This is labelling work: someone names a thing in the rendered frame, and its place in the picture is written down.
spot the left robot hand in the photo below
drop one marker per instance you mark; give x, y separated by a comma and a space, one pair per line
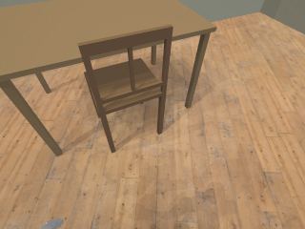
52, 224

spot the chair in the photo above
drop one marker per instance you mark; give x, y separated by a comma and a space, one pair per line
120, 86

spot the table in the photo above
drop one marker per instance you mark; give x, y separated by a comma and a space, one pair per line
43, 36

